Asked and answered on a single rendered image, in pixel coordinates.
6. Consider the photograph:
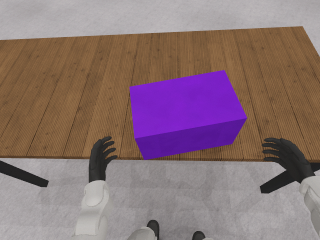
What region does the carton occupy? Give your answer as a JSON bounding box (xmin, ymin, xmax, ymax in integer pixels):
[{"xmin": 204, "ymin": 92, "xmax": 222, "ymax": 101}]
[{"xmin": 129, "ymin": 70, "xmax": 247, "ymax": 160}]

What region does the left robot shin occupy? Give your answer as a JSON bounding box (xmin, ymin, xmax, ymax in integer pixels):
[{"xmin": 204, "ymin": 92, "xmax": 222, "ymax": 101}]
[{"xmin": 141, "ymin": 226, "xmax": 155, "ymax": 234}]

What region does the right robot forearm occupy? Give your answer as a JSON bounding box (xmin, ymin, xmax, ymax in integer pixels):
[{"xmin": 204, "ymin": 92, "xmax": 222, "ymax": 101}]
[{"xmin": 299, "ymin": 175, "xmax": 320, "ymax": 238}]

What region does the robot left hand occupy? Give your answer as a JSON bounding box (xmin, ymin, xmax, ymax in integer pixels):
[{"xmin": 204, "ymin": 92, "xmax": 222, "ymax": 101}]
[{"xmin": 88, "ymin": 136, "xmax": 118, "ymax": 183}]

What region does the left robot foot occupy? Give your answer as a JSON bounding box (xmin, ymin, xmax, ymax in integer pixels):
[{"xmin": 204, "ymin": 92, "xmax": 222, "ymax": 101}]
[{"xmin": 146, "ymin": 219, "xmax": 160, "ymax": 240}]

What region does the robot right hand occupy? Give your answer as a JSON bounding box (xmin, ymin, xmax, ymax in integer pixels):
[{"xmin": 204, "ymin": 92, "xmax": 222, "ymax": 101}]
[{"xmin": 261, "ymin": 137, "xmax": 316, "ymax": 184}]

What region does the table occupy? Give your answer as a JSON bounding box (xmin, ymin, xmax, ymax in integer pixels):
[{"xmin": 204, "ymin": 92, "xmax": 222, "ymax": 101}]
[{"xmin": 0, "ymin": 26, "xmax": 320, "ymax": 194}]

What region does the left robot forearm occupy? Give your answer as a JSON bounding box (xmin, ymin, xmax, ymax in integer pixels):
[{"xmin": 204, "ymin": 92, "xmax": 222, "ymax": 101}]
[{"xmin": 70, "ymin": 180, "xmax": 114, "ymax": 240}]

